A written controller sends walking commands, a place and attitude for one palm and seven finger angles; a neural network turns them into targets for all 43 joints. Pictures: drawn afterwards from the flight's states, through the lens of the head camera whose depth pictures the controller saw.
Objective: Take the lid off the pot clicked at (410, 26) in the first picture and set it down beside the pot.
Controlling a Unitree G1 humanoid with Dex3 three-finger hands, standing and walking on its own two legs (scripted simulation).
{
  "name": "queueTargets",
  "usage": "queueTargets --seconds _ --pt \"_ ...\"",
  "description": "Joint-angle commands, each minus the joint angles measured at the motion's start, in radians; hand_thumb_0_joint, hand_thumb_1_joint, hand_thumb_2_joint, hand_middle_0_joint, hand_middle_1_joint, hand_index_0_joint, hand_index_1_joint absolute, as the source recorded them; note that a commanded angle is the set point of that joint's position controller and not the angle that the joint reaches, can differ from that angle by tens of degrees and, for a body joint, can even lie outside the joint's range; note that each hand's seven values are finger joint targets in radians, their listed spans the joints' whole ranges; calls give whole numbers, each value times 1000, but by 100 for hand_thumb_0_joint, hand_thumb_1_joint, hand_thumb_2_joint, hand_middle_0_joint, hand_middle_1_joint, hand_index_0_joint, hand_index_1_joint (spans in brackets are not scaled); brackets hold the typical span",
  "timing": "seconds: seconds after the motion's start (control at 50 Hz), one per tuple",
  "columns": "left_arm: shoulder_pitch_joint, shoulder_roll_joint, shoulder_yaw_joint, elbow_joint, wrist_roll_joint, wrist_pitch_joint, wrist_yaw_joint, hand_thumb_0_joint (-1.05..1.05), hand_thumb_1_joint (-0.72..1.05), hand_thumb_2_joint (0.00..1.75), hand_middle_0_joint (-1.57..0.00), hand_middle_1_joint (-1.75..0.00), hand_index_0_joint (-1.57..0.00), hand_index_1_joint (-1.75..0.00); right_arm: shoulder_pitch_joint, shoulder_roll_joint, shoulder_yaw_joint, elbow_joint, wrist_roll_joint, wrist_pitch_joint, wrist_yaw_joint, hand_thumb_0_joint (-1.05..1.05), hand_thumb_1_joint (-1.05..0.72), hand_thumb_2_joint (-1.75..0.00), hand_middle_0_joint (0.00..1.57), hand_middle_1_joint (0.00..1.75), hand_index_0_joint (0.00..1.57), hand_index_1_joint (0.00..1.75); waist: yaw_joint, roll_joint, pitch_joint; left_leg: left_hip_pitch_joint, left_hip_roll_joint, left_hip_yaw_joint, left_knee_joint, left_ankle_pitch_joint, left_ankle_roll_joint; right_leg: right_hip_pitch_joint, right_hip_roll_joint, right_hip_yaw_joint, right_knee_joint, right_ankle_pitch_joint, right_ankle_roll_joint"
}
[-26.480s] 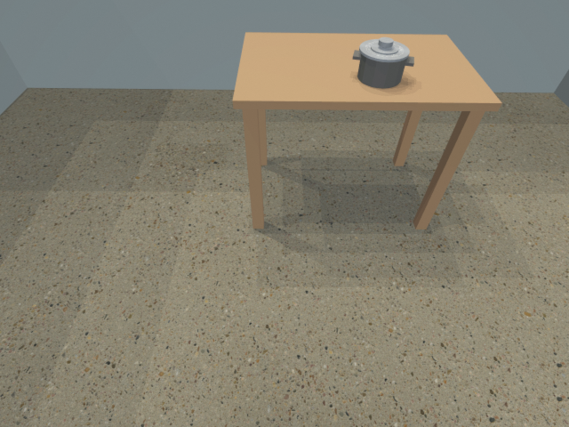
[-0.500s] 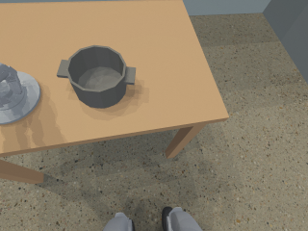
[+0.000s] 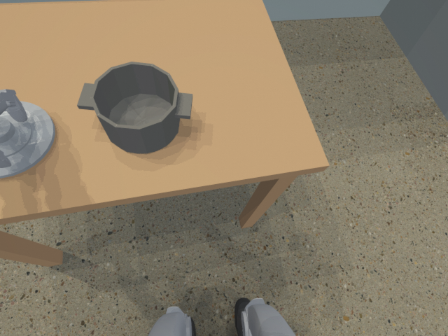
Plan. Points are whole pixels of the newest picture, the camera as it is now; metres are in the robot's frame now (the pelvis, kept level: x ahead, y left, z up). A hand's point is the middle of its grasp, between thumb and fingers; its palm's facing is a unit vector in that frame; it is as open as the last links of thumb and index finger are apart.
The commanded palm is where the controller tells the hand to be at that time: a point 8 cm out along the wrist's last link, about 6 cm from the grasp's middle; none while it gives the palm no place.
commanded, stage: open the fingers wide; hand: left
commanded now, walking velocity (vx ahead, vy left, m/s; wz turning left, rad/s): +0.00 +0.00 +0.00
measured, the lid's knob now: out of the picture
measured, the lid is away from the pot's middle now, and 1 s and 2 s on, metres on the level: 0.25 0.25 0.25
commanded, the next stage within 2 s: raise the empty hand in 0.12 s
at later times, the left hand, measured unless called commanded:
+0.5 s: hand out of the picture +0.45 +0.37 +0.04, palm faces -0.46 -0.14 -0.87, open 10.9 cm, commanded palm +0.48 +0.36 +0.10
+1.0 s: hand out of the picture +0.45 +0.37 +0.09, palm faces -0.46 -0.13 -0.88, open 10.9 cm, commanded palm +0.48 +0.37 +0.15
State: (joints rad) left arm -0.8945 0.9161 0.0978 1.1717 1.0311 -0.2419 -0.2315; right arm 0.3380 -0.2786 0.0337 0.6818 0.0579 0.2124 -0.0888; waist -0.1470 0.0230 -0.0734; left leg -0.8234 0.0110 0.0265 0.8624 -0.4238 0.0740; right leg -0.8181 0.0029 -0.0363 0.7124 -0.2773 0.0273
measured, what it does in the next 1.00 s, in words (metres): stands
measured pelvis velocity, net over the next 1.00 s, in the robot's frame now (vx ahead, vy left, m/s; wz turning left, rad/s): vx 0.01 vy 0.00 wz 0.02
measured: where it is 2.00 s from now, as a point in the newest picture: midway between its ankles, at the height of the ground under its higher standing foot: outside the picture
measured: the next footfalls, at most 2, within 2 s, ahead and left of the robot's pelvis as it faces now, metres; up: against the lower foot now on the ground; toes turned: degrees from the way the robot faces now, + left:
none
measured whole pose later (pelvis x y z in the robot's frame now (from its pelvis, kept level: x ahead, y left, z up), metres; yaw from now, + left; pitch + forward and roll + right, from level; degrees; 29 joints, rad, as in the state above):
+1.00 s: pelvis +0.01 +0.00 +0.02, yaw +1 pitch +17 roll -4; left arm -0.92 0.91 0.06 1.13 0.99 -0.22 -0.33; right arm 0.33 -0.29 0.02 0.69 0.08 0.18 -0.09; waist -0.11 0.02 -0.06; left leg -0.63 -0.01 0.03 0.71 -0.38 0.07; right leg -0.63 -0.01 -0.03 0.57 -0.24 0.03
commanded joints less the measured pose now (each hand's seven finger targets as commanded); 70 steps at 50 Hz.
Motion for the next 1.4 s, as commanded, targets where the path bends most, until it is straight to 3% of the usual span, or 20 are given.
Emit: queueTargets --seconds 0.0,0.14,0.18,0.2,0.26,0.32,0.38,0.4,0.46,0.52,0.6,0.68,0.74,0.88,0.94,0.98,1.1,1.26,1.32,1.38 --pt "-376 349 62 -156 -27 -2 34 0 9 44 -29 -98 -29 -98 170 -210 -61 -23 3 0 -20 0 -90 -90 20 30 20 30 5 179 -464 426 1 -65 -75 616 -35 125 59 -43 -29 193 -70" --pt "-391 388 82 -181 -16 -6 33 0 9 44 -29 -98 -29 -98 171 -210 -63 -25 2 -5 -23 0 -90 -90 20 30 20 30 12 205 -495 446 0 -63 -70 611 -37 127 59 -39 -25 187 -70" --pt "-359 379 79 -144 -20 -1 33 0 9 44 -29 -98 -29 -98 167 -210 -61 -30 4 -5 -23 0 -90 -90 20 30 20 30 7 161 -482 407 -5 -55 -65 582 -30 142 59 -37 -23 195 -68" --pt "-388 364 68 -184 -22 -9 29 0 9 44 -29 -98 -29 -98 170 -210 -63 -28 4 -7 -25 0 -90 -90 20 30 20 30 8 217 -495 448 1 -62 -71 631 -38 121 56 -41 -21 201 -71" --pt "-385 432 125 -229 -19 -11 36 0 9 44 -29 -98 -29 -98 166 -212 -67 -28 -1 -1 -24 0 -90 -90 20 30 20 30 25 223 -543 490 3 -68 -67 689 -46 154 55 -39 -25 225 -69" --pt "-386 427 127 -233 -28 -7 35 0 9 44 -29 -98 -29 -98 166 -210 -69 -22 1 -2 -23 0 -90 -90 20 30 20 30 25 229 -534 516 5 -69 -74 722 -47 156 55 -42 -35 237 -67" --pt "-364 367 80 -183 -30 14 30 0 9 44 -29 -98 -29 -98 156 -204 -69 -24 8 0 -18 0 -90 -90 20 30 20 30 17 187 -484 478 -1 -59 -86 665 -40 165 56 -41 -51 230 -66" --pt "-382 328 48 -195 -32 13 22 0 9 44 -29 -98 -29 -98 158 -203 -69 -22 11 -4 -17 0 -90 -90 20 30 20 30 14 226 -477 505 3 -65 -95 693 -46 141 55 -47 -52 222 -69" --pt "-391 362 59 -172 -36 20 5 0 9 44 -29 -98 -29 -98 158 -207 -65 -22 13 -6 -20 0 -90 -90 20 30 20 30 12 157 -464 469 -2 -57 -107 610 -32 182 56 -39 -67 207 -65" --pt "-454 378 65 -261 -33 3 -8 0 9 44 -29 -98 -29 -98 162 -205 -69 -13 11 -16 -25 0 -90 -90 20 30 20 30 19 241 -506 561 7 -69 -118 687 -45 175 50 -41 -77 219 -69" --pt "-395 345 65 -226 -46 6 -13 0 9 44 -29 -98 -29 -98 151 -198 -72 -21 12 -20 -23 0 -90 -90 20 30 20 30 28 217 -484 562 3 -64 -130 744 -47 204 49 -44 -89 259 -69" --pt "-351 353 59 -142 -50 28 -16 0 9 44 -29 -98 -29 -98 140 -205 -65 -33 19 -17 -15 0 -90 -90 20 30 20 30 30 101 -407 458 -10 -47 -155 605 -29 264 49 -37 -109 253 -65" --pt "-419 385 76 -245 -41 17 -25 0 9 44 -29 -98 -29 -98 141 -204 -72 -31 17 -22 -18 0 -90 -90 20 30 20 30 42 189 -470 555 -4 -59 -170 680 -40 273 43 -35 -120 261 -70" --pt "-417 324 19 -182 -59 29 -51 0 9 44 -29 -98 -29 -98 133 -205 -69 -27 25 -36 -22 0 -90 -90 20 30 20 30 24 129 -383 521 -7 -45 -201 599 -23 286 41 -34 -156 247 -66" --pt "-465 346 34 -260 -53 17 -62 0 9 44 -29 -98 -29 -98 135 -203 -74 -23 23 -40 -26 0 -90 -90 20 30 20 30 34 210 -446 621 0 -64 -203 708 -42 280 40 -35 -161 259 -70" --pt "-443 344 40 -218 -61 21 -65 0 9 44 -29 -98 -29 -98 136 -203 -73 -23 23 -43 -28 0 -90 -90 20 30 20 30 30 151 -422 594 -2 -56 -207 673 -32 298 39 -35 -170 259 -66" --pt "-453 344 36 -246 -61 29 -72 0 9 44 -29 -98 -29 -98 121 -202 -74 -28 28 -47 -24 0 -90 -90 20 30 20 30 48 194 -423 627 -1 -60 -232 741 -39 333 34 -35 -186 302 -71" --pt "-435 379 69 -228 -72 47 -90 0 9 44 -29 -98 -29 -98 107 -205 -75 -36 27 -43 -16 0 -90 -90 20 30 20 30 55 116 -418 621 -8 -58 -256 745 -26 418 32 -30 -214 351 -64" --pt "-490 364 52 -308 -70 48 -96 0 9 44 -29 -98 -29 -98 97 -201 -78 -39 25 -40 -11 0 -90 -90 20 30 20 30 60 185 -436 685 -1 -74 -271 808 -41 411 30 -37 -223 347 -69" --pt "-463 343 47 -278 -80 53 -106 0 9 44 -29 -98 -29 -98 85 -198 -79 -42 26 -38 -8 0 -90 -90 20 30 20 30 56 151 -421 685 0 -72 -274 819 -35 424 30 -35 -237 359 -65"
